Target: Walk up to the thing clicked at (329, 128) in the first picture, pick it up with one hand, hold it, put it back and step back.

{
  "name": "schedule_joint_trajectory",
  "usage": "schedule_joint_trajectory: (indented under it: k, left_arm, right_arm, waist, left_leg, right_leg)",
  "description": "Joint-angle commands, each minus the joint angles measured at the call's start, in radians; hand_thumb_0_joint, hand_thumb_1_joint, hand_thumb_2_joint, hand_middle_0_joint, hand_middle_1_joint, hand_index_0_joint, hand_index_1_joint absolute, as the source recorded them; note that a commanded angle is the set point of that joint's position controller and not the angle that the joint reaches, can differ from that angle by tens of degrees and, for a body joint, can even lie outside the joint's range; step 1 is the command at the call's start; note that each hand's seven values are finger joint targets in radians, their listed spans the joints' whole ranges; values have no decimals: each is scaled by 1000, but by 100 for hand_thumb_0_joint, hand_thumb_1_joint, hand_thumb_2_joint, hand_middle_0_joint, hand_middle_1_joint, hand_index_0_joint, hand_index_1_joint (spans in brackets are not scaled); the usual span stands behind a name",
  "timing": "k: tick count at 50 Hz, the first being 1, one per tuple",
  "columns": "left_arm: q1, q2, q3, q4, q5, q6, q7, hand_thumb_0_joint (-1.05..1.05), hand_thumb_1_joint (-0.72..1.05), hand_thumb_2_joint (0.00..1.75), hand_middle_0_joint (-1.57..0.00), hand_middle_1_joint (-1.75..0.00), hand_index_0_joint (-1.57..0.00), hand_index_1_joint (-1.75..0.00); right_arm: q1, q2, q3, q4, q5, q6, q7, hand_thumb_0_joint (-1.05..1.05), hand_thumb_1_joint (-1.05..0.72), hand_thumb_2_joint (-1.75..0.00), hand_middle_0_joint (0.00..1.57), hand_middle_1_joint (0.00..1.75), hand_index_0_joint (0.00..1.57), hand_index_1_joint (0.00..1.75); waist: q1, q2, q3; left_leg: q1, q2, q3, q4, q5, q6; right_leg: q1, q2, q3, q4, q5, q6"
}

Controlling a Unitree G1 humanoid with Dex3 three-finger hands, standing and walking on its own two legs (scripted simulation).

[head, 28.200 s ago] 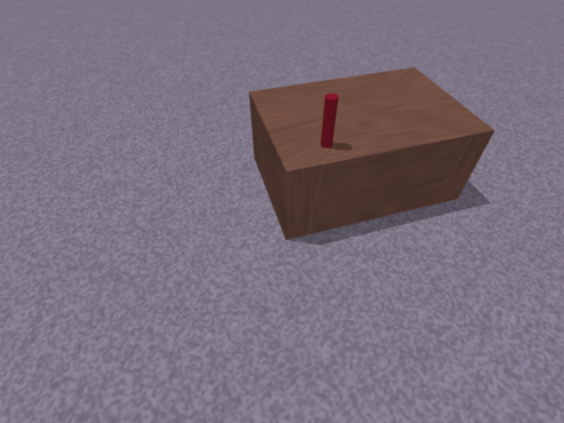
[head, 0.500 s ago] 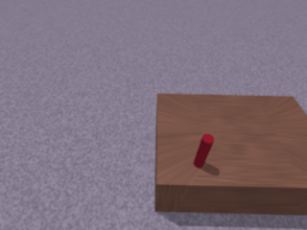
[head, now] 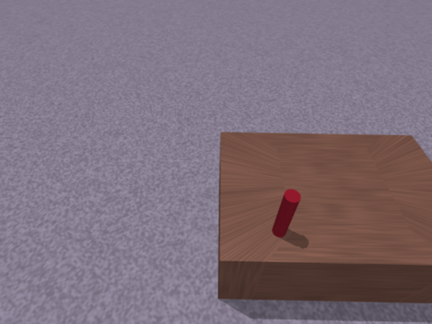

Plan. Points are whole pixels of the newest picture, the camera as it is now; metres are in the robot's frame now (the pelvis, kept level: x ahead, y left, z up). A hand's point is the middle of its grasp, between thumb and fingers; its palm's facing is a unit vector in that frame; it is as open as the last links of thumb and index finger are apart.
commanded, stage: stand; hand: right
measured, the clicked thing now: (285, 215) +0.50 -0.21 -0.25
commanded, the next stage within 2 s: step back in 0.08 s
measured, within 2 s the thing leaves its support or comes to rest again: neither
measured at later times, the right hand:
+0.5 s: hand out of the picture +0.02 -0.25 -0.17, palm faces +0.01 +0.91 -0.42, open 7.4 cm
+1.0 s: hand out of the picture -0.07 -0.24 -0.18, palm faces +0.10 +0.92 -0.37, open 7.4 cm
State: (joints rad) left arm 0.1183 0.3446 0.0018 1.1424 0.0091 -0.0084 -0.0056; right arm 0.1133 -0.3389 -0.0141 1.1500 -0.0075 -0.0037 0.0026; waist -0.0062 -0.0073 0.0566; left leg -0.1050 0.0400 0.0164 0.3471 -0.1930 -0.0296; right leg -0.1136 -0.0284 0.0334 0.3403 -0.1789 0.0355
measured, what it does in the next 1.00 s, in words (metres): walks backwards: left foot, then right foot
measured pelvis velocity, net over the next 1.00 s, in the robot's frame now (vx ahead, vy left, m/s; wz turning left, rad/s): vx -0.15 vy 0.03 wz -0.08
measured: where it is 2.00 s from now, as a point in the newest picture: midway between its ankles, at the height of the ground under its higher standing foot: outside the picture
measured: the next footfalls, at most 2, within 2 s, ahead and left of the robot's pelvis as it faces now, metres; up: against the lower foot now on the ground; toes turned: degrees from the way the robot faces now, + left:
left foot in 0.50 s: -0.05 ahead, +0.13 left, +0.00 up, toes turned -1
right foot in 0.94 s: -0.12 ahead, -0.08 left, +0.00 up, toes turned +0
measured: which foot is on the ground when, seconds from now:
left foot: down 0.00-0.34, up 0.36-0.48, down 0.50-0.98, up 1.00-1.00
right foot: down 0.00-0.50, up 0.52-0.92, down 0.94-1.00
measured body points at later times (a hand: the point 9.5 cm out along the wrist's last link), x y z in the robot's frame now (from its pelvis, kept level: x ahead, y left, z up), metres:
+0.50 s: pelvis -0.06 +0.03 -0.03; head +0.00 +0.05 +0.41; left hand +0.07 +0.34 -0.16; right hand +0.02 -0.30 -0.14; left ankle -0.09 +0.13 -0.75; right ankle +0.01 -0.14 -0.75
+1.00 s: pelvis -0.15 +0.03 -0.03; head -0.09 +0.01 +0.42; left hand -0.02 +0.33 -0.14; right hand -0.07 -0.29 -0.15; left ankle -0.09 +0.13 -0.74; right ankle -0.16 -0.08 -0.75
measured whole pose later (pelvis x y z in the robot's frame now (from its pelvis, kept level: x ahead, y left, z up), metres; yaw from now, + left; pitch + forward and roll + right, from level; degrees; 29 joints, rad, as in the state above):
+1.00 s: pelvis -0.15 +0.03 -0.03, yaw -5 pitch -3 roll -2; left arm 0.14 0.35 0.07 0.88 0.03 0.04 0.00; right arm 0.11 -0.37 -0.06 0.90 0.00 0.04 -0.02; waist -0.02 0.05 0.18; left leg -0.36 0.02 0.03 0.72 -0.32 0.03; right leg -0.24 0.08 0.04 0.63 -0.34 -0.03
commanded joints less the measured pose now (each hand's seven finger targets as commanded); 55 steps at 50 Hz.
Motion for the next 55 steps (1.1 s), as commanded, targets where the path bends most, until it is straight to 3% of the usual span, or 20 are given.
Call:
schedule_joint_trajectory:
  k: [1, 4, 12, 16, 19, 21, 23, 25, 26, 27, 28, 30, 33, 39, 44, 47, 48, 49, 50, 55]
  left_arm:
    - [-34, 210, 35, -60, 1, -19, 16, 0, 90, 90, -20, -30, -20, -30]
    - [-45, 274, 85, -89, -15, -7, 20, 0, 90, 90, -20, -30, -20, -30]
    - [-33, 250, 92, -188, -4, 18, 22, 0, 90, 90, -20, -30, -20, -30]
    - [-47, 297, 109, -230, 3, 26, 21, 0, 90, 90, -20, -30, -20, -30]
    - [-113, 339, 123, -278, 29, 28, 23, 0, 90, 90, -20, -30, -20, -30]
    - [-170, 328, 124, -311, 30, 31, 25, 0, 90, 90, -20, -30, -20, -30]
    - [-217, 294, 110, -345, 29, 35, 32, 0, 90, 90, -20, -30, -20, -30]
    - [-171, 184, 91, -359, 12, 43, 42, 0, 90, 90, -20, -30, -20, -30]
    - [-116, 204, 98, -343, 12, 50, 51, 0, 90, 90, -20, -30, -20, -30]
    - [-50, 203, 91, -334, 6, 55, 48, 0, 90, 90, -20, -30, -20, -30]
    - [-44, 190, 93, -338, 6, 54, 51, 0, 90, 90, -20, -30, -20, -30]
    - [-61, 227, 109, -313, 8, 58, 58, 0, 90, 90, -20, -30, -20, -30]
    - [12, 229, 111, -314, 7, 59, 47, 0, 90, 90, -20, -30, -20, -30]
    - [-46, 212, 116, -373, 14, 44, 33, 0, 90, 90, -20, -30, -20, -30]
    - [32, 198, 118, -352, 17, 41, 23, 0, 90, 90, -20, -30, -20, -30]
    - [107, 216, 128, -318, 29, 26, 23, 0, 90, 90, -20, -30, -20, -30]
    - [93, 267, 142, -332, 34, 21, 22, 0, 90, 90, -20, -30, -20, -30]
    - [39, 324, 151, -350, 20, 28, 17, 0, 90, 90, -20, -30, -20, -30]
    - [-6, 339, 153, -384, 28, 24, 20, 0, 90, 90, -20, -30, -20, -30]
    - [-35, 232, 135, -422, 23, 25, 30, 0, 90, 90, -20, -30, -20, -30]
  right_arm:
    - [-30, -220, -34, -58, -2, -20, -11, 0, -90, -90, 20, 30, 20, 30]
    - [-61, -268, -55, -71, -3, -2, -9, 0, -90, -90, 20, 30, 20, 30]
    - [-39, -265, -81, -151, 8, 26, -4, 0, -90, -90, 20, 30, 20, 30]
    - [-21, -235, -82, -183, 4, 39, -3, 0, -90, -90, 20, 30, 20, 30]
    - [43, -221, -89, -192, -1, 55, 6, 0, -90, -90, 20, 30, 20, 30]
    - [108, -233, -92, -192, 6, 53, 11, 0, -90, -90, 20, 30, 20, 30]
    - [176, -251, -99, -185, 6, 38, 5, 0, -90, -90, 20, 30, 20, 30]
    - [140, -372, -126, -204, -22, 14, -9, 0, -90, -90, 20, 30, 20, 30]
    - [123, -374, -128, -225, -35, 8, -17, 0, -90, -90, 20, 30, 20, 30]
    - [94, -326, -120, -236, -33, 7, -20, 0, -90, -90, 20, 30, 20, 30]
    - [84, -358, -119, -256, -28, 9, -24, 0, -90, -90, 20, 30, 20, 30]
    - [-2, -343, -123, -283, -34, 5, -40, 0, -90, -90, 20, 30, 20, 30]
    - [-27, -264, -105, -307, -29, 0, -50, 0, -90, -90, 20, 30, 20, 30]
    - [107, -268, -115, -300, -16, 1, -54, 0, -90, -90, 20, 30, 20, 30]
    - [51, -299, -117, -328, -14, 8, -44, 0, -90, -90, 20, 30, 20, 30]
    - [-3, -268, -104, -341, 0, 15, -36, 0, -90, -90, 20, 30, 20, 30]
    - [1, -247, -95, -351, 8, 15, -33, 0, -90, -90, 20, 30, 20, 30]
    - [-17, -215, -88, -350, 10, 18, -37, 0, -90, -90, 20, 30, 20, 30]
    - [-9, -229, -95, -340, 4, 27, -43, 0, -90, -90, 20, 30, 20, 30]
    - [74, -228, -76, -307, 14, 18, -38, 0, -90, -90, 20, 30, 20, 30]
  waist:
    - [0, 7, -66]
    - [11, 4, 46]
    - [-2, 14, -143]
    - [3, -86, -144]
    - [-2, -246, -100]
    - [-35, -259, -90]
    - [-84, -204, -116]
    - [-62, 251, -45]
    - [-28, 146, -73]
    - [12, 59, -82]
    - [-17, 177, -119]
    - [-7, 231, -79]
    - [33, 154, -81]
    - [-46, 95, -106]
    - [-13, 143, -123]
    - [28, 46, -153]
    - [19, -74, -149]
    - [33, -242, -73]
    - [39, -277, -23]
    - [14, -120, -47]
  left_leg:
    - [15, 95, -63, -61, 108, 41]
    - [-64, 77, -83, 28, 242, 69]
    - [-70, 74, -73, 169, 177, 126]
    - [-117, -17, -27, 344, -7, 92]
    - [-135, -97, -14, 626, -375, 75]
    - [-113, -69, -50, 613, -362, 86]
    - [-66, -23, -63, 372, -175, 101]
    - [-39, 226, -462, 10, 396, 115]
    - [-3, 266, -480, 51, 519, 134]
    - [30, 213, -325, 110, 677, 109]
    - [38, 237, -378, 110, 731, 85]
    - [-66, 260, -407, 50, 502, 158]
    - [33, 171, -244, 125, 550, 152]
    - [166, 200, -255, 156, 538, 195]
    - [32, 209, -237, 153, 351, 219]
    - [-116, 149, -179, 256, 204, 151]
    - [-233, 62, -129, 346, 83, 99]
    - [-289, -104, -41, 499, -171, 42]
    - [-275, -121, -83, 695, -443, 31]
    - [-342, -169, -149, 806, -321, 20]
  right_leg:
    - [-6, -95, 61, -49, 131, -47]
    - [-98, -69, 64, 39, 271, -50]
    - [-104, -67, 91, 173, 217, -115]
    - [-159, -176, 202, 107, 235, -201]
    - [-286, -297, 304, 24, 201, -300]
    - [-337, -271, 247, 57, 150, -271]
    - [-341, -184, 178, 223, 112, -185]
    - [-491, 151, 70, 583, -367, -65]
    - [-498, 147, 172, 663, -418, -67]
    - [-480, 127, 164, 696, -378, -75]
    - [-486, 152, 182, 699, -400, -72]
    - [-432, 138, 200, 816, -338, -54]
    - [-462, 133, 177, 836, -252, -44]
    - [-412, 97, 119, 580, -290, -20]
    - [-226, 63, 27, 332, -239, -51]
    - [-39, 18, 86, 112, 69, -88]
    - [4, -91, 246, 108, 183, -144]
    - [-103, -236, 424, 29, 223, -285]
    - [-207, -338, 520, -4, 276, -363]
    - [-97, -163, 238, 100, 440, -254]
